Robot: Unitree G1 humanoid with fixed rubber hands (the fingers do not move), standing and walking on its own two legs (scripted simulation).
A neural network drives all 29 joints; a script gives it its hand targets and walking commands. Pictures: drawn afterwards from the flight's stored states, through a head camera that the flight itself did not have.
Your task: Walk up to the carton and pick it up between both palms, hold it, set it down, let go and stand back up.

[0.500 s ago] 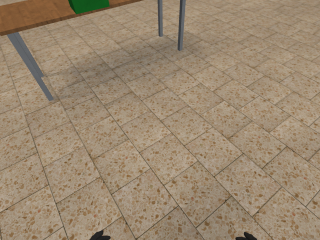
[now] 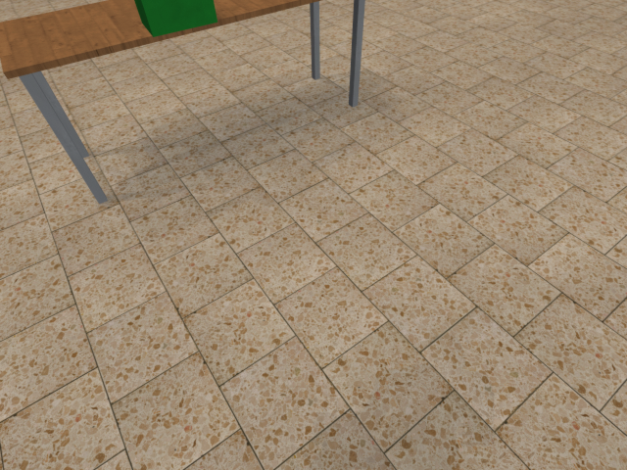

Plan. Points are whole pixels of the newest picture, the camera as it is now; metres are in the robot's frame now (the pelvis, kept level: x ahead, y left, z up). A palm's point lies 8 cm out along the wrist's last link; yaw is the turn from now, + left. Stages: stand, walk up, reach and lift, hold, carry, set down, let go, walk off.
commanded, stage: stand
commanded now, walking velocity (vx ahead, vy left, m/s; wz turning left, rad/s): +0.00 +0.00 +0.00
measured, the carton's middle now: (174, 2) +1.68 +0.62 -0.03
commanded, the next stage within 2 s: none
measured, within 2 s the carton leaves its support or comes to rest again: neither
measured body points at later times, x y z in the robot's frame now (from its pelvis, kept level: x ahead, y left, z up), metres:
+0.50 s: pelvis +0.00 +0.00 +0.01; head +0.02 +0.00 +0.46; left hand +0.01 +0.21 -0.15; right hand +0.02 -0.22 -0.15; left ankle +0.00 +0.12 -0.73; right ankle +0.00 -0.12 -0.73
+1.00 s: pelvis +0.00 +0.01 +0.01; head +0.02 +0.01 +0.46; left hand -0.01 +0.21 -0.15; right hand -0.02 -0.19 -0.15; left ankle +0.00 +0.12 -0.73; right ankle +0.00 -0.12 -0.73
